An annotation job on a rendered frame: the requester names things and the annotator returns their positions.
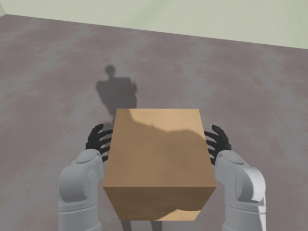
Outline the robot left hand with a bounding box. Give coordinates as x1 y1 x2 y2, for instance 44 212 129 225
86 124 113 162

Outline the right robot forearm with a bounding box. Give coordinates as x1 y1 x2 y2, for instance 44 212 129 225
215 150 266 231

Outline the robot right hand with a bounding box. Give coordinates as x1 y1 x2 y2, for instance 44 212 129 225
204 125 231 166

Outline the carton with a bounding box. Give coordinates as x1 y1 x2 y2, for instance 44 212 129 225
103 109 217 221

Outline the left robot forearm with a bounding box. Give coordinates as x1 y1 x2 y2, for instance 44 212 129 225
58 149 104 231

